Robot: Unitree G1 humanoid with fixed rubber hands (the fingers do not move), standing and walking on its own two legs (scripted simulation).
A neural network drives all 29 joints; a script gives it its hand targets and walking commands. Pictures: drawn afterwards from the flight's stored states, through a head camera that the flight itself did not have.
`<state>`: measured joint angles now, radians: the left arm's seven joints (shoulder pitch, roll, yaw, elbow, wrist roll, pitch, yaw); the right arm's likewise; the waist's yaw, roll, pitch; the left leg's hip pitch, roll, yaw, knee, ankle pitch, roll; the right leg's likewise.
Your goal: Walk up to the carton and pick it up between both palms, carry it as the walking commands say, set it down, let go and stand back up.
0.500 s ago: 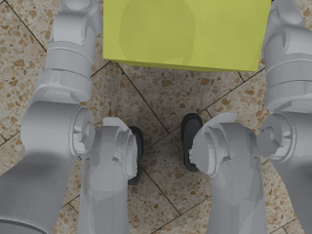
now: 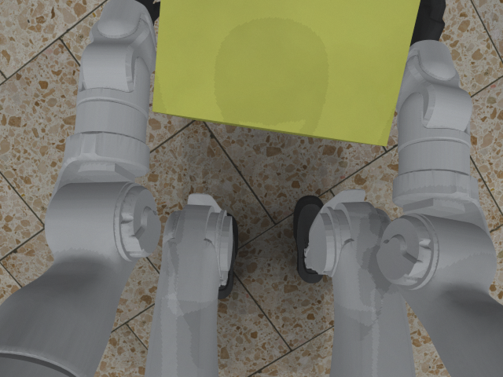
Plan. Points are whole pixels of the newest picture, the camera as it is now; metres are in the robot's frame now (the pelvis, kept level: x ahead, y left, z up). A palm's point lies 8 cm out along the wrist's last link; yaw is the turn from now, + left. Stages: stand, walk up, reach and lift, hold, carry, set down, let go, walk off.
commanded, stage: reach and lift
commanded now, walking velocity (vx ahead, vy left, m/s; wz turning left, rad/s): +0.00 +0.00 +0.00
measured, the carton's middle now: (273, 45) +0.53 -0.01 -0.20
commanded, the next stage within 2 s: none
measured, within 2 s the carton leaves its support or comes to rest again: neither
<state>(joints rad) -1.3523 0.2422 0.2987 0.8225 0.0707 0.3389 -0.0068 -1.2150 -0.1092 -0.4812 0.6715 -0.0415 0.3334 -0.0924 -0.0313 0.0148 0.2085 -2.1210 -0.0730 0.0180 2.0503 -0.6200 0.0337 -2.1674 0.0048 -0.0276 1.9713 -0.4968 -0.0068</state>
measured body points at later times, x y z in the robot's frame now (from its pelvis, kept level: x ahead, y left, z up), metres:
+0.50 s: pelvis +0.00 +0.00 +0.04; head +0.31 +0.01 +0.36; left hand +0.54 +0.15 -0.06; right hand +0.51 -0.18 -0.07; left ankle +0.09 +0.10 -0.39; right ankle +0.13 -0.11 -0.39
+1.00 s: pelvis +0.01 +0.00 +0.10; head +0.29 +0.00 +0.45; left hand +0.53 +0.15 +0.02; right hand +0.49 -0.19 +0.01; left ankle +0.09 +0.10 -0.39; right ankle +0.13 -0.11 -0.39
